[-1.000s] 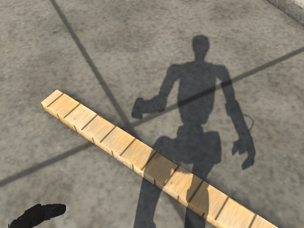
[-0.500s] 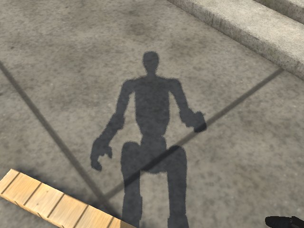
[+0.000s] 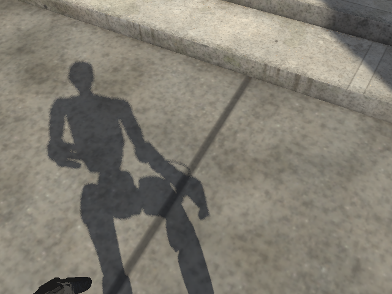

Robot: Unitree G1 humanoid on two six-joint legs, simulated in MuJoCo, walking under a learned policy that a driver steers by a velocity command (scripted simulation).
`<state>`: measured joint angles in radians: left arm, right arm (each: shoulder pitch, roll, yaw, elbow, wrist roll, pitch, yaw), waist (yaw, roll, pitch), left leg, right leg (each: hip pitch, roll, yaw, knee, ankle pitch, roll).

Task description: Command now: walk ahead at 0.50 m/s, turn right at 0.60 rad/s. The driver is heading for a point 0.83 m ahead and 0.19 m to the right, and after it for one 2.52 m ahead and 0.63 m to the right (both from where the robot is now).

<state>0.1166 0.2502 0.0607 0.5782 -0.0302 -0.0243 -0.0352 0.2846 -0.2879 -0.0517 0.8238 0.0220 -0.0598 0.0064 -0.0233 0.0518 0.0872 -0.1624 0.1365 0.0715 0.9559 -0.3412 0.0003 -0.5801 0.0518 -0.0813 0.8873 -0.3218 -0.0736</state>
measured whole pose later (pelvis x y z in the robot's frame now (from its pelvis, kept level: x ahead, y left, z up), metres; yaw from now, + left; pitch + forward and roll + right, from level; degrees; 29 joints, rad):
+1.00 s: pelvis +0.53 -0.07 -0.02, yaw -25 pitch +2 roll +1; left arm 0.03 0.24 0.04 0.64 -0.01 -0.07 -0.03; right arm 0.40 -0.27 -0.04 0.94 0.02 -0.06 0.00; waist -0.07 0.00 0.03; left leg -0.17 0.02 0.01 0.96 -0.49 0.01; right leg -0.45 0.03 -0.04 0.56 -0.14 -0.07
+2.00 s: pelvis +1.04 -0.28 -0.02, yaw -25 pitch +2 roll +2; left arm 0.03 0.26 0.03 0.81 0.00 -0.09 -0.03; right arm 0.36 -0.30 -0.05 0.93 0.01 -0.04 -0.01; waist -0.06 0.00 0.00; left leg 0.01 0.00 0.03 0.42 -0.42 0.00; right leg -0.45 -0.02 -0.02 0.51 -0.10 -0.04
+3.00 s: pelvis +1.56 -0.48 +0.10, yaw -25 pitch +4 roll +0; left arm 0.15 0.15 -0.04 0.81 -0.01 -0.04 -0.01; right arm 0.51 -0.12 0.03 1.04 -0.03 -0.05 -0.01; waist -0.07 -0.03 -0.09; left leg -0.16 -0.02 0.09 0.40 -0.31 0.07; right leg -1.17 -0.12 0.00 1.76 -0.16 0.02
